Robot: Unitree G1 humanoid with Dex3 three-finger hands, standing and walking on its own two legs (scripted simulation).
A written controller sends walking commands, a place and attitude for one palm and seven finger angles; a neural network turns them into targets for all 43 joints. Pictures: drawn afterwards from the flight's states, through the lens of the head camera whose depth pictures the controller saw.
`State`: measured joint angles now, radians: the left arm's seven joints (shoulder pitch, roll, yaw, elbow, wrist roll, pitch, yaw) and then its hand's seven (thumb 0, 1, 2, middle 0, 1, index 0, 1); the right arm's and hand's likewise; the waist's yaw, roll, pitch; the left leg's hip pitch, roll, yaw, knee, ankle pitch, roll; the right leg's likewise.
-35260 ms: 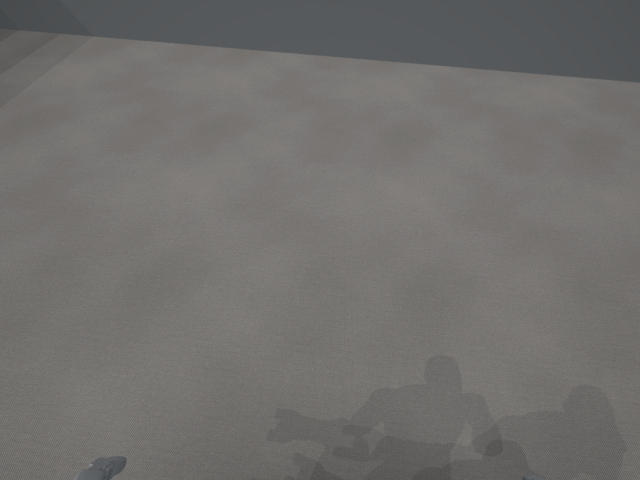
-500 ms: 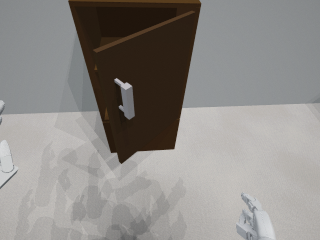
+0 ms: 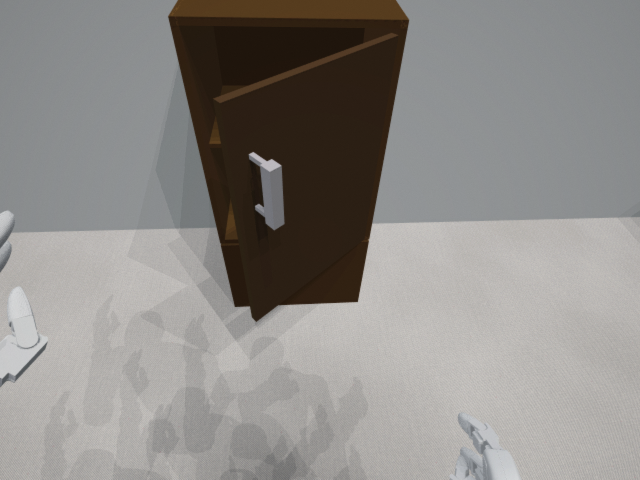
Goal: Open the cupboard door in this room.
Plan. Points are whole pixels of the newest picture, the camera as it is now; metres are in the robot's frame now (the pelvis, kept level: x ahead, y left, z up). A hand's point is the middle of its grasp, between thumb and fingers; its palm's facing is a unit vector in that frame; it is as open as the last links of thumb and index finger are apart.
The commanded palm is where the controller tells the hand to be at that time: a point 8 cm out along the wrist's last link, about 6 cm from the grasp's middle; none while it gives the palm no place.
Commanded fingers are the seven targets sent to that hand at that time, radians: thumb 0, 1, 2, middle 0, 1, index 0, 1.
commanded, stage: stop stepping back and stand still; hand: left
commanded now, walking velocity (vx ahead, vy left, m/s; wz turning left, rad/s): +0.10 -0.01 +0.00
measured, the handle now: (265, 190) +0.57 +0.13 +0.03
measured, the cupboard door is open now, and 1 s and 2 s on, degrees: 41 41 41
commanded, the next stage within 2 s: let the arm hang, fingers relaxed in 0.10 s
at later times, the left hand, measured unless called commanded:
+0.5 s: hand out of the picture +0.07 +0.17 -0.17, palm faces +0.06 -0.98 -0.18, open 7.1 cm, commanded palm none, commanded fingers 0.00 0.90 0.90 -0.20 -0.30 -0.20 -0.30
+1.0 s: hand out of the picture -0.01 +0.19 -0.16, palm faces +0.07 -0.97 -0.24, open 7.3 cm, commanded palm none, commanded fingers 0.00 0.90 0.90 -0.20 -0.30 -0.20 -0.30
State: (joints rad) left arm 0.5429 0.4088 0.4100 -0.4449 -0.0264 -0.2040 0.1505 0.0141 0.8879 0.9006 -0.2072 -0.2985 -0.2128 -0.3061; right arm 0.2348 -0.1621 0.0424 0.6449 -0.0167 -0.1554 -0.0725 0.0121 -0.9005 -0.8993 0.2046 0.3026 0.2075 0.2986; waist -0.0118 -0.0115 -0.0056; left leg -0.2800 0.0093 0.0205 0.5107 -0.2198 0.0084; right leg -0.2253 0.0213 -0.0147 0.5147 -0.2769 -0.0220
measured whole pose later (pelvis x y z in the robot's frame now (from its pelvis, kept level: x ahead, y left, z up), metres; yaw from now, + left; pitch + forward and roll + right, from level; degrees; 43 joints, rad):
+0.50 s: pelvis +0.01 +0.00 +0.00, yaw +2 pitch -1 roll +0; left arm 0.25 0.16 0.02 0.90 0.01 0.03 0.03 -0.01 0.97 0.90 -0.20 -0.30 -0.21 -0.30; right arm 0.19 -0.22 0.00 0.96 -0.03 0.01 -0.01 0.01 -0.91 -0.90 0.20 0.30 0.20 0.30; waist -0.03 -0.03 0.05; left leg -0.28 -0.02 -0.02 0.53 -0.23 0.00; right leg -0.22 0.02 -0.01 0.54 -0.31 -0.03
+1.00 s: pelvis -0.01 +0.00 +0.01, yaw +3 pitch -2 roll +0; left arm 0.25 0.18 0.01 1.15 0.01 0.01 0.02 0.00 0.91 0.90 -0.20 -0.30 -0.20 -0.30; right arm 0.24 -0.17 -0.01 1.14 -0.03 0.02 -0.02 0.00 -0.91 -0.90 0.20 0.30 0.20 0.30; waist -0.01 0.03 0.05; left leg -0.22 -0.02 -0.02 0.40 -0.15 0.01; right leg -0.16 0.02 -0.01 0.42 -0.22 -0.03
